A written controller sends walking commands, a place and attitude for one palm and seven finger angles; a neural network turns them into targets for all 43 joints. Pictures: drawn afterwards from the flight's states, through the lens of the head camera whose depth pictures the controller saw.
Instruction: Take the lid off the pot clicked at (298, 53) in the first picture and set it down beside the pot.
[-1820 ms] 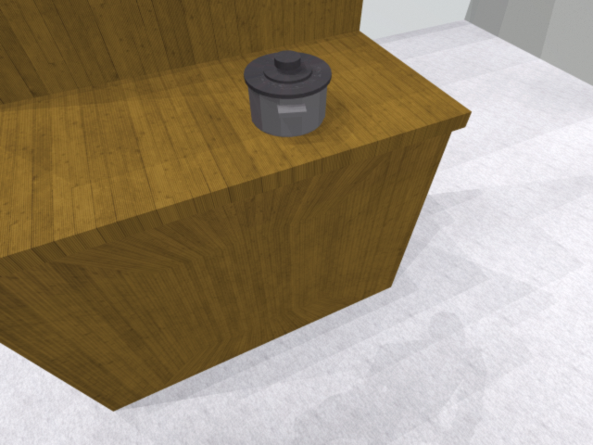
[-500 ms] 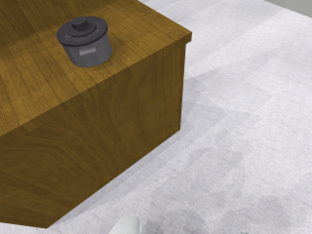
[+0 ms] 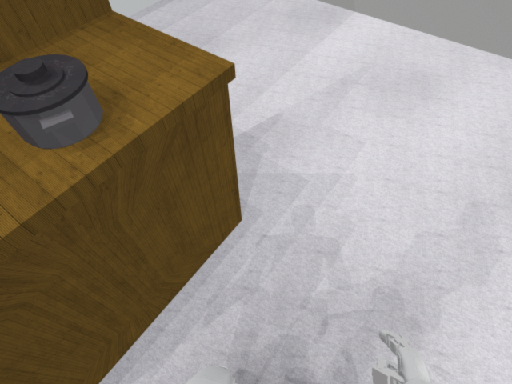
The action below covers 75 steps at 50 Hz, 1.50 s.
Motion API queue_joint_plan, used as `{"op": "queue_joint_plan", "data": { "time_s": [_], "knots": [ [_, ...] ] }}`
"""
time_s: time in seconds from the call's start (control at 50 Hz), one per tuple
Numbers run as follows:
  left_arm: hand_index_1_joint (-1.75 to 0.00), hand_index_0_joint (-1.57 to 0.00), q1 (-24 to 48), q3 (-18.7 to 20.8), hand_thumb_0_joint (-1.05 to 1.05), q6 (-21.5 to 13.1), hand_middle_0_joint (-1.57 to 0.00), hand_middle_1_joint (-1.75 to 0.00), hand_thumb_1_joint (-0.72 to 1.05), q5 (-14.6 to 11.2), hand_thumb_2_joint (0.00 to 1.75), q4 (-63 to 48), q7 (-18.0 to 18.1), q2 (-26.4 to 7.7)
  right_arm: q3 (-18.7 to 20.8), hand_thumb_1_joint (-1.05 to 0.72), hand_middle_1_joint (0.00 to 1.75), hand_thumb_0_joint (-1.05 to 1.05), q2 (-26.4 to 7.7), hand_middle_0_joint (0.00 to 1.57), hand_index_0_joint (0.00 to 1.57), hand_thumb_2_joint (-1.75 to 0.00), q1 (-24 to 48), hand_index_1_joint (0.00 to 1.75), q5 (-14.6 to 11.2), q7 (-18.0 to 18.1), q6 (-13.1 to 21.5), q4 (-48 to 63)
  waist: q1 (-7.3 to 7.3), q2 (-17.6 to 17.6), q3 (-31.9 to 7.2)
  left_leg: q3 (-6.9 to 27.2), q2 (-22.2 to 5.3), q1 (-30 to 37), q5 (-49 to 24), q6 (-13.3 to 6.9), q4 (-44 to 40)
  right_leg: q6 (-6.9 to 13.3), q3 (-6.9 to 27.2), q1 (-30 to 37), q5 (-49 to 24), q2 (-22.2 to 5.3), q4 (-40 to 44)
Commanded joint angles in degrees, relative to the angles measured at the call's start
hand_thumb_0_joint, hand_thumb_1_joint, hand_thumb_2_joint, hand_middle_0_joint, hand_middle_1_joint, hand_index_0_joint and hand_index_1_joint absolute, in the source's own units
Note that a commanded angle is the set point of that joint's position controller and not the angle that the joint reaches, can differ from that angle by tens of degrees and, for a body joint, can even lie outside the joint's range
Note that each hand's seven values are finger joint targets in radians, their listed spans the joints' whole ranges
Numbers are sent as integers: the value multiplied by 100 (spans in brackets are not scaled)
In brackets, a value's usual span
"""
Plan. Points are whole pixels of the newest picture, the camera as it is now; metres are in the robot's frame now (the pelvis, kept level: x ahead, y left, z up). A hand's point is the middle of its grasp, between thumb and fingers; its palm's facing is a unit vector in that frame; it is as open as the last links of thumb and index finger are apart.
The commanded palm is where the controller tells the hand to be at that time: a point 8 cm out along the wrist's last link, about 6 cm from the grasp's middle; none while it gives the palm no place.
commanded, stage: walk to a spot facing it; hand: left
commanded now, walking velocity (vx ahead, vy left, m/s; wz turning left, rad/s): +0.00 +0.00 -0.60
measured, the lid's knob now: (29, 69) +0.54 +0.47 +0.15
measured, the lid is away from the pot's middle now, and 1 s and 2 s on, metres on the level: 0.00 0.00 0.00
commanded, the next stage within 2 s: turn to face it in 1.54 s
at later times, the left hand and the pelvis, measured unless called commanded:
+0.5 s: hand (203, 331) +0.21 +0.13 -0.16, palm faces -0.38 -0.89 -0.27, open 7.4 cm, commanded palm none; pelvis +0.01 -0.02 -0.02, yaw -20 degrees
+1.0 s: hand (218, 330) +0.22 +0.11 -0.18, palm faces -0.50 -0.84 -0.21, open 7.4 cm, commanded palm none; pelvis +0.08 -0.05 -0.01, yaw -36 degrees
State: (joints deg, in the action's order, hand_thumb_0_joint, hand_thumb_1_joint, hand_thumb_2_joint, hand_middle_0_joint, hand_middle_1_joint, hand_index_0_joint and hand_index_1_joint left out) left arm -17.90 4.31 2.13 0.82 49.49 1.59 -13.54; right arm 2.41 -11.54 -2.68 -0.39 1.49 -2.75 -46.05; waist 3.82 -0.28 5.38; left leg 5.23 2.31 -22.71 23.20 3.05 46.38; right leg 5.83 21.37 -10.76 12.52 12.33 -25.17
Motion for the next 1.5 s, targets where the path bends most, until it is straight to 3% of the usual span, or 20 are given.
{"op": "queue_joint_plan", "data": {
  "time_s": [0.0,0.04,0.08,0.2,0.42,0.44,0.48,0.58,0.68,0.88,0.92,0.94,0.96,1.1,1.3,1.38,1.4,1.42,1.44,1.48],
  "knots": [
    [-30,-20,74,298,0,-140,-20,-30,90,12,90,-455,41,-1170,184,-90,30,0,-582,20,20,-90,-283,30,-18,74,244,594,-338,-503,-1116,90,23,616,-292,-101,-1456,259,1502,716,-4126,-1648,-400],
    [-30,-20,248,265,0,-155,-20,-30,90,-61,90,-569,5,-1006,255,-90,30,0,-856,20,20,-90,-1016,30,17,109,300,428,-649,-84,-1467,557,-628,2547,-1493,-348,-2622,-217,816,-649,-2267,-970,-1131],
    [-30,-20,28,235,0,-202,-20,-30,90,10,90,-591,-57,-814,289,-90,30,0,-1323,20,20,-90,-983,30,77,58,286,552,-377,1271,-977,2304,-2740,2857,-3711,-1291,-2674,-781,-930,-2332,2243,-482,-3041],
    [-30,-20,528,139,0,-17,-20,-30,90,20,90,-584,-261,-733,91,-90,30,0,-992,20,20,-90,-1099,30,193,76,367,424,-331,739,-645,349,-1851,2160,-4746,-1211,-2545,-981,-1620,-2420,1358,-1258,-4129],
    [-30,-20,1075,1,0,-53,-20,-30,90,-1,90,-604,-424,-599,256,-90,30,0,-1382,20,20,-90,-1674,30,193,-2,366,-2,-491,983,-573,-987,-1799,1656,-4103,-697,-1651,-669,-2621,-649,302,-1327,-832],
    [-30,-20,550,60,0,-125,-20,-30,90,24,90,-436,-399,-785,262,-90,30,0,-1334,20,20,-90,-1712,30,168,-15,359,-3,-219,567,-879,-1191,-1627,1205,-3676,-423,-739,-566,-2527,363,-379,-1323,-187],
    [-30,-20,-407,325,0,-167,-20,-30,90,-19,90,-221,-199,-1885,97,-90,30,0,-774,20,20,-90,-1379,30,100,-49,284,286,201,-1680,-1562,-1194,-651,-1022,1351,84,2074,573,563,1642,-3625,-3682,260],
    [-30,-20,826,166,0,-64,-20,-30,90,-12,90,-561,-87,-1125,159,-90,30,0,-877,20,20,-90,-1328,30,202,-81,174,-32,-310,-863,-923,-661,-936,-761,159,87,1969,428,-463,153,-11,-2529,704],
    [-30,-20,501,182,0,-222,-20,-30,90,25,90,-439,-174,-1223,198,-90,30,0,-735,20,20,-90,-1028,30,202,-190,237,6,-249,-773,-431,-754,-712,-742,-227,117,1080,498,-21,-415,1695,-2344,1216],
    [-30,-20,366,221,0,-300,-20,-30,90,24,90,-391,-214,-1065,201,-90,30,0,-516,20,20,-90,-1132,30,118,-145,549,110,-418,-797,-601,-711,-165,1004,-413,-68,-1473,420,460,-931,1441,-1933,802],
    [-30,-20,531,139,0,-297,-20,-30,90,-12,90,-494,-252,-606,287,-90,30,0,-947,20,20,-90,-1999,30,139,-14,640,-173,-836,185,-911,127,-983,3045,191,-278,-2732,-52,-246,-2400,1559,-1195,-583],
    [-30,-20,512,79,0,-327,-20,-30,90,-58,90,-605,-314,-287,414,-90,30,0,-1563,20,20,-90,-2343,30,220,0,635,-187,-1001,1874,-857,2262,-2581,3393,1807,-770,-3619,-390,-1311,-3540,2048,-558,-2380],
    [-30,-20,808,132,0,-370,-20,-30,90,27,90,-716,-326,-547,379,-90,30,0,-1502,20,20,-90,-2229,30,174,-11,587,-127,-954,1327,-260,2544,-3117,2665,2123,-1177,-3860,-488,-1606,-3741,1763,-1208,-3092],
    [-30,-20,538,85,0,-221,-20,-30,90,123,90,-228,-510,-205,6,-90,30,0,-562,20,20,-90,-2106,30,110,21,834,-389,-439,741,-84,-564,-1820,2384,-2438,-633,-3488,-732,-2088,-3668,-165,-1603,-4400],
    [-30,-20,1884,-113,0,-214,-20,-30,90,60,90,-453,-583,105,18,-90,30,0,-595,20,20,-90,-2840,30,183,55,817,-972,-695,933,328,-1832,-1967,2641,-4561,-781,-3152,-429,-3095,-2839,-473,-1433,-1622],
    [-30,-20,195,51,0,-318,-20,-30,90,98,90,86,-470,-320,164,-90,30,0,-981,20,20,-90,-2502,30,151,27,791,-954,143,803,-847,-2157,-1926,2375,-6240,-571,-683,18,-3301,-206,-247,-933,-897],
    [-30,-20,-681,179,0,-398,-20,-30,90,112,90,337,-411,-750,134,-90,30,0,-913,20,20,-90,-2400,30,89,-33,782,-887,579,382,-1434,-2203,-1807,1096,-4824,-331,834,271,-2784,1723,-540,-1301,-772],
    [-30,-20,-1117,299,0,-448,-20,-30,90,63,90,413,-321,-1355,70,-90,30,0,-436,20,20,-90,-2729,30,-13,-66,766,-764,537,-972,-2268,-1941,-796,-889,556,-34,2972,988,197,3254,-814,-3160,-381],
    [-30,-20,-1081,365,0,-359,-20,-30,90,-95,90,443,-254,-1605,86,-90,30,0,-459,20,20,-90,-2294,30,-32,-18,738,-640,472,-978,-2371,-1041,-704,-1447,1084,-141,3961,1209,1277,3026,-865,-3649,452],
    [-30,-20,-198,228,0,-364,-20,-30,90,-100,90,189,-190,-1158,116,-90,30,0,-464,20,20,-90,-2023,30,49,-44,717,-657,55,-192,-1072,-612,-1189,-1314,-151,-211,3851,719,439,983,31,-3367,913]
  ]
}}
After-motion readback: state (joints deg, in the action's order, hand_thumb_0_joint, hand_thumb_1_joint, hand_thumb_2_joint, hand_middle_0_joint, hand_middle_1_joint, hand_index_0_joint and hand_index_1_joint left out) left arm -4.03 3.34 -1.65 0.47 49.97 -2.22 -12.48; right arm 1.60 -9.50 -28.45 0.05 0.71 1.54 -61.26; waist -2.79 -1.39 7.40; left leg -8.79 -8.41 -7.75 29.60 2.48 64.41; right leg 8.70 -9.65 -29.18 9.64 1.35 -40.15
